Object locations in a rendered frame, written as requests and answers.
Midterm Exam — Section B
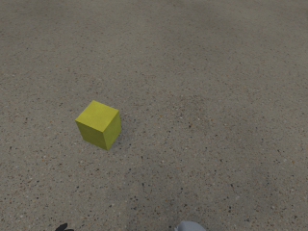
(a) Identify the carton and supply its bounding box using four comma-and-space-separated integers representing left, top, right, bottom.
75, 100, 121, 151

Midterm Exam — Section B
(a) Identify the robot right thigh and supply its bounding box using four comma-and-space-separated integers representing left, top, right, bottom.
173, 221, 206, 231

